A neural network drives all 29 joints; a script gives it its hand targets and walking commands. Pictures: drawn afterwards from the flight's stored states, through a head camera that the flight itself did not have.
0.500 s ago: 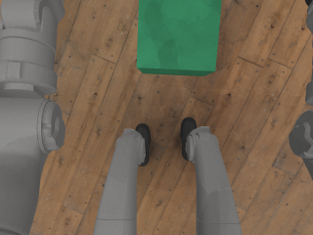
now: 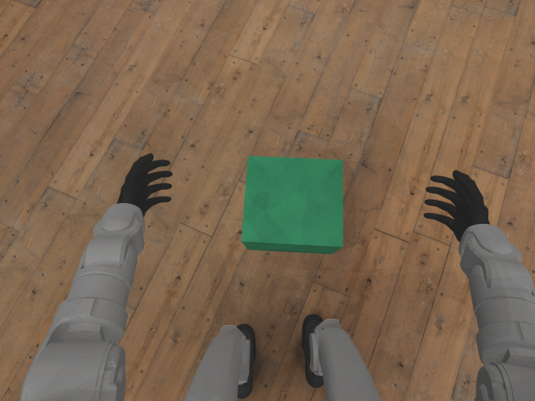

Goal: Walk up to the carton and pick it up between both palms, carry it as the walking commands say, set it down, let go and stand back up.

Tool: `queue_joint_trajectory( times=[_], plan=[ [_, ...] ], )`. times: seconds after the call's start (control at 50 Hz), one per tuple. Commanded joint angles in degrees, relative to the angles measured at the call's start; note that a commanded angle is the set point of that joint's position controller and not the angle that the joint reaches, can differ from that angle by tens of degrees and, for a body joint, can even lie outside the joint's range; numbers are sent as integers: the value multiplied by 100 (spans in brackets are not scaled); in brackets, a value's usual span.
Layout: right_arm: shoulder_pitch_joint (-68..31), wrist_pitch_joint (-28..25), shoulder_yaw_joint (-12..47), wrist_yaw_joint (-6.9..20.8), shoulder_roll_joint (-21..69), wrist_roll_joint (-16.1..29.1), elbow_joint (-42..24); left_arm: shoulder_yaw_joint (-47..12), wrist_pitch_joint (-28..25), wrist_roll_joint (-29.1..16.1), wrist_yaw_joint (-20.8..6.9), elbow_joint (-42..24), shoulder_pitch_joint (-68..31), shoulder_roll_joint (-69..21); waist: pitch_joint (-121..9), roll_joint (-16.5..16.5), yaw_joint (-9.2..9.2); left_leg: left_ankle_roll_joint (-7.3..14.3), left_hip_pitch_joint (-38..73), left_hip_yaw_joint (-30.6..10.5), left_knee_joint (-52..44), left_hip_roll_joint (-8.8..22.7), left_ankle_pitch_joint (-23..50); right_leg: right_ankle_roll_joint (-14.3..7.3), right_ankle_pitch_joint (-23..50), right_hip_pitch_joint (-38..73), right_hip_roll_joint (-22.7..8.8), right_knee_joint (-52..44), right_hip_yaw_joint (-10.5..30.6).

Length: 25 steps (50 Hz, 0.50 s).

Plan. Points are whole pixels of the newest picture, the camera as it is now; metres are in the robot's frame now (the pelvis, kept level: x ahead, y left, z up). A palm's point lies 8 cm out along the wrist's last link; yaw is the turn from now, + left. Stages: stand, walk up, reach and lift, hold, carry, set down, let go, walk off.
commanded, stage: let go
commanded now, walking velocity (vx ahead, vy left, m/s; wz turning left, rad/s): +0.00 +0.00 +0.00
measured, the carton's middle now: (291, 208) +0.51 -0.04 -0.60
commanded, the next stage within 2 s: stand in 1.00 s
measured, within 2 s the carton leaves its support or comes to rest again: neither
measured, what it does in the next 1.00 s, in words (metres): rises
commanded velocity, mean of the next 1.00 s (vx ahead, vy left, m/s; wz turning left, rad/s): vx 0.00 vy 0.00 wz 0.00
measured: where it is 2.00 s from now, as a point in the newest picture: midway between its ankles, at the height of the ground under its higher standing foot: (278, 367)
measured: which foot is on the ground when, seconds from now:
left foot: down 0.00-1.00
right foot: down 0.00-1.00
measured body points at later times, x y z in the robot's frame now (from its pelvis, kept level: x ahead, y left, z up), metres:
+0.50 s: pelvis +0.02 +0.00 +0.05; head +0.05 +0.00 +0.50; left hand +0.23 +0.24 -0.02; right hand +0.21 -0.25 -0.03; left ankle +0.02 +0.12 -0.67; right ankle +0.05 -0.11 -0.67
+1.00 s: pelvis +0.02 -0.01 +0.06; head +0.01 -0.02 +0.51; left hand +0.19 +0.24 -0.02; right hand +0.19 -0.26 -0.02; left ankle +0.02 +0.12 -0.67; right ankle +0.05 -0.11 -0.67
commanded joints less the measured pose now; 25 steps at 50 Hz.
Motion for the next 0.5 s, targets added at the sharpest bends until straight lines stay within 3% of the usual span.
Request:
queue_joint_trajectory(
  times=[0.0, 0.02, 0.04, 0.06, 0.08, 0.1, 0.12, 0.14, 0.16, 0.18, 0.2, 0.22, 0.24, 0.26, 0.28, 0.3, 0.32, 0.34, 0.36, 0.38, 0.4, 0.42, 0.44, 0.46, 0.48],
  plan=[
    [287, -351, 499, 0, -479, -290, -1205, -42, -394, 310, -27, -1003, 416, 161, -4189, -492, -143, -102, 1300, -211, -1020, -206, 1884, 155, 3333, 4500, 99, -703, 326],
    [583, -410, 747, -7, -303, -189, -1264, -182, -512, 202, -5, -1481, 231, 18, -4336, -353, -252, -95, 1606, -170, -931, -197, 1913, 145, 3191, 4661, 103, -760, 367],
    [1152, -488, 804, -10, -313, -284, -1715, -303, -547, 212, -9, -1456, 1109, 117, -4680, -361, -206, -72, 2324, -317, -1061, -132, 2247, 150, 3167, 4789, 179, -798, 249],
    [920, -566, 928, -7, -96, -83, -1366, -269, -617, 178, -45, -1456, 658, 30, -3907, -249, -169, -86, 2042, -213, -1001, -135, 1946, 148, 2918, 4415, 91, -917, 298],
    [1257, -646, 714, -26, -262, -253, -1954, -201, -697, 247, -56, -1687, 1202, 69, -4329, -530, -166, -82, 2597, -309, -1184, -152, 2573, 209, 3430, 4688, 168, -1009, 243],
    [907, -646, 1050, -90, 148, -44, -1758, -382, -739, 99, -76, -1515, 883, -39, -3557, -374, -83, -21, 2615, -234, -1090, -108, 2152, 218, 2857, 4187, 95, -1064, 244],
    [1484, -685, 763, -99, -135, -313, -1607, -439, -757, 148, -64, -1449, 1389, -192, -3767, -292, -307, -128, 2921, -266, -1200, -112, 2611, 173, 3155, 4352, 171, -1149, 233],
    [1689, -664, 1173, -113, 247, -101, -1547, -451, -797, 119, -101, -1211, 1583, 41, -3140, -365, -133, -9, 2682, -220, -1370, -121, 1705, 179, 2405, 4391, 127, -1339, 299],
    [1986, -667, 1125, -107, 131, -205, -1559, -320, -808, 319, -83, -1367, 1939, 43, -2905, -332, 12, -95, 2876, -144, -1569, -139, 1663, 252, 2314, 4684, 151, -1436, 129],
    [2466, -731, 1191, -137, 127, -322, -2079, -366, -837, 288, -110, -1379, 2536, 5, -2963, -704, -98, -15, 3074, -181, -1657, -127, 1643, 251, 2263, 4893, 150, -1559, 186],
    [2426, -756, 1021, -209, 94, -341, -1999, -412, -927, 160, -144, -1618, 2220, 103, -2937, -769, -233, -19, 3393, -206, -1704, -126, 1897, 301, 2448, 4984, 199, -1593, 159],
    [2563, -726, 1165, -216, 164, -157, -1841, -531, -969, 84, -178, -1976, 1975, 124, -2590, -224, -231, -9, 3223, -187, -1754, -99, 1527, 219, 2126, 5054, 122, -1678, 268],
    [2608, -722, 1234, -236, 159, -220, -1777, -616, -916, 94, -236, -1587, 2305, -173, -1720, -283, -332, -92, 3269, -165, -1929, -48, 1323, 167, 1889, 4639, 118, -1912, 171],
    [2824, -730, 1425, -197, 249, -235, -2101, -402, -935, 226, -225, -1753, 2686, 27, -1818, -241, -51, -50, 3452, -111, -2034, -67, 1129, 189, 1615, 5122, 102, -1958, 156],
    [3328, -778, 1263, -216, 86, -368, -2418, -547, -998, 140, -274, -1943, 3270, -171, -2115, -561, -223, -47, 3950, -107, -2182, -82, 1574, 222, 2055, 5458, 177, -2110, 158],
    [3028, -738, 1214, -272, -15, -347, -2283, -719, -988, 32, -271, -1871, 2955, -113, -1655, -313, -242, -41, 3532, -145, -2240, -30, 1190, 170, 1660, 5327, 150, -2073, 158],
    [2580, -743, 1274, -244, 262, -269, -2119, -563, -965, 61, -228, -1852, 2417, 97, -1049, -198, -99, -1, 3484, -155, -2282, -48, 1000, 193, 1379, 4886, 125, -2127, 113],
    [3685, -864, 1425, -172, 350, -220, -2662, -671, -1045, 210, -234, -2233, 3845, -245, -2018, 16, 48, -128, 4437, -151, -2397, -59, 1704, 142, 2038, 5843, 136, -2135, 126],
    [3289, -804, 1414, -223, 285, -222, -2410, -725, -1013, 74, -247, -2158, 3257, -101, -1459, -221, -111, -46, 4242, -184, -2459, -16, 1365, 193, 1617, 5439, 152, -2243, 106],
    [3928, -732, 1492, -255, 382, -355, -2397, -726, -1007, 158, -241, -2121, 3915, -199, -1181, -303, 12, -21, 4395, -133, -2696, -2, 1391, 212, 1590, 5795, 162, -2385, 24],
    [3369, -689, 1298, -265, 289, -464, -2261, -706, -917, 87, -247, -1980, 3209, -14, -576, -576, -267, 26, 4170, -227, -2655, 42, 1145, 251, 1312, 5177, 154, -2459, 41],
    [3256, -716, 1514, -241, 358, -380, -2606, -637, -884, 147, -277, -1946, 3504, 25, -353, -550, -10, 6, 4273, -98, -2618, -22, 1015, 220, 1161, 5526, 86, -2525, 131],
    [3922, -651, 1592, -234, 316, -366, -2281, -654, -900, 140, -245, -2192, 3747, -98, -511, -352, -60, 2, 4559, -104, -2810, -63, 1254, 193, 1413, 5713, 145, -2559, 94],
    [4078, -678, 1493, -233, 366, -395, -2852, -561, -859, 347, -280, -2205, 4467, -99, -1038, -187, 181, -47, 4841, -108, -2826, -63, 1474, 176, 1587, 6284, 140, -2597, 55],
    [3856, -637, 1325, -263, 62, -477, -2791, -510, -817, 313, -230, -2120, 4278, -49, -329, -277, 2, -36, 4691, -64, -2883, -91, 1422, 196, 1475, 5868, 151, -2687, 147]
  ],
)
